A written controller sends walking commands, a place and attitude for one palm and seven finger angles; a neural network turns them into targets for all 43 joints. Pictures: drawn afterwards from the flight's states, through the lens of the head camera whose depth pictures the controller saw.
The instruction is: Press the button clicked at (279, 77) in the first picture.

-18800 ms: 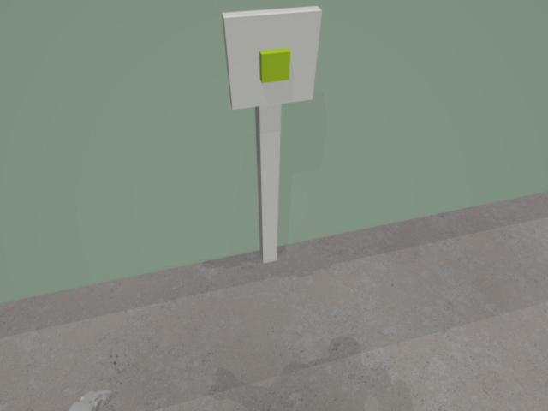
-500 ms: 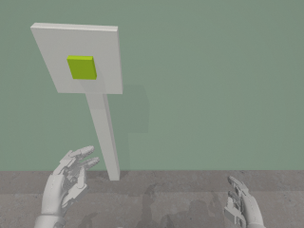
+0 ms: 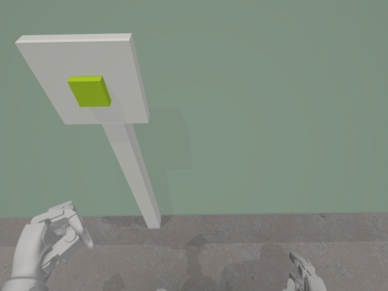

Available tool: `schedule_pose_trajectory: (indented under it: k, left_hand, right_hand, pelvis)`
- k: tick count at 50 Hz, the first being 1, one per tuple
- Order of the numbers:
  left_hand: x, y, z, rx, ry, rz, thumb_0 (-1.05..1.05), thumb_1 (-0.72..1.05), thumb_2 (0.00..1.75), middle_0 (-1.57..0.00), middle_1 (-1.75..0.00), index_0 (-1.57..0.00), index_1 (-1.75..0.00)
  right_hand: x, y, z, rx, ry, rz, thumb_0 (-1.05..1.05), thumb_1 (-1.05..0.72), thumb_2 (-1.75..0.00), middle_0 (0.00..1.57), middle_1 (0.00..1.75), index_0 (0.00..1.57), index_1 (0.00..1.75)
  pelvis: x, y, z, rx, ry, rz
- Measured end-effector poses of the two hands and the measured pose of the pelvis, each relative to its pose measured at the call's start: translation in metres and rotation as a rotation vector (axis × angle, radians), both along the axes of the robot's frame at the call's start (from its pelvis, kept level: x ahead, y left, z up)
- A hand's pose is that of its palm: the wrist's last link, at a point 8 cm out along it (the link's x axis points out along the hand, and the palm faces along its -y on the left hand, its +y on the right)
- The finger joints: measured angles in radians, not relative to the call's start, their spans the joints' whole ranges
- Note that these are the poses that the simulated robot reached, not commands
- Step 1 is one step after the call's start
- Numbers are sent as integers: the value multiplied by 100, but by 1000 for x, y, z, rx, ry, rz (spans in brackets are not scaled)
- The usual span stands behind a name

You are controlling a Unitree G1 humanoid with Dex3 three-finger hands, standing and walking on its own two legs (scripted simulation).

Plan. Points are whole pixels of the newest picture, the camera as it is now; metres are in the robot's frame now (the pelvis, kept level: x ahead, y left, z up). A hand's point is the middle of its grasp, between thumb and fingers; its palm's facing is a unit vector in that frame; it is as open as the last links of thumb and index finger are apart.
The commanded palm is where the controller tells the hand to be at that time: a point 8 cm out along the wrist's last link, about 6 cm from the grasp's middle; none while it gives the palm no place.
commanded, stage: raise the hand and make a fist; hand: left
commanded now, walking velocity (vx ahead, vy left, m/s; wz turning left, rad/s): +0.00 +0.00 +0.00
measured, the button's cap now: (91, 90) +0.48 +0.24 +0.17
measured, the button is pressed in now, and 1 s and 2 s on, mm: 0 0 0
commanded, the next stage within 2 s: aim a knuckle at the button in 1.14 s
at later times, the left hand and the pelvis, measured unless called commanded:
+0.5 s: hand (46, 218) +0.21 +0.24 +0.13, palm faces +0.07 -1.00 -0.06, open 3.1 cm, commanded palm +0.18 +0.29 +0.14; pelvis +0.00 +0.04 +0.02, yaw +1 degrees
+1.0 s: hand (43, 203) +0.23 +0.23 +0.16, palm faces +0.08 -0.99 -0.06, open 3.1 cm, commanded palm +0.19 +0.28 +0.17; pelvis +0.00 +0.02 +0.04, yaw +1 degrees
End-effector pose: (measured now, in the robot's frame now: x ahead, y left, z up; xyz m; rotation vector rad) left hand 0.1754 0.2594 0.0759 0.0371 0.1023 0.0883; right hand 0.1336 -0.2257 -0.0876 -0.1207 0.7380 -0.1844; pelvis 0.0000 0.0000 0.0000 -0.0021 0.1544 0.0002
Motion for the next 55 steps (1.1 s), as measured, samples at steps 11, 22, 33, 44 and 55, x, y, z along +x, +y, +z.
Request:
schedule_pose_trajectory:
  k: [11,22,33,44,55]
  left_hand:
    - [-3,8,12,15,-57,-63,2,90,90,-127,-148,-128,-148]
    - [11,30,62,42,-217,-3,2,90,90,-129,-150,-130,-150]
    - [18,39,81,63,-176,-13,2,89,90,-130,-150,-130,-150]
    - [32,34,88,24,-107,-47,2,90,90,-130,-150,-130,-150]
    - [23,23,96,49,-189,11,2,90,90,-130,-150,-130,-150]
  right_hand:
    - [16,-10,23,-104,-49,33,1,-90,-90,20,30,20,30]
    - [55,40,54,-33,-221,122,1,-90,-90,20,30,21,30]
    - [48,57,59,-18,-202,179,1,-90,-89,20,30,21,30]
    - [31,34,58,-33,-171,128,1,-90,-89,20,30,21,30]
    - [32,16,62,-48,-185,137,1,-90,-90,20,30,21,30]
  pelvis:
    - [1,20,8,-18,-11,14]
    - [4,33,17,-25,-73,20]
    - [-2,35,27,-22,-127,25]
    - [-4,30,35,-13,-151,18]
    - [-4,16,35,-7,-165,20]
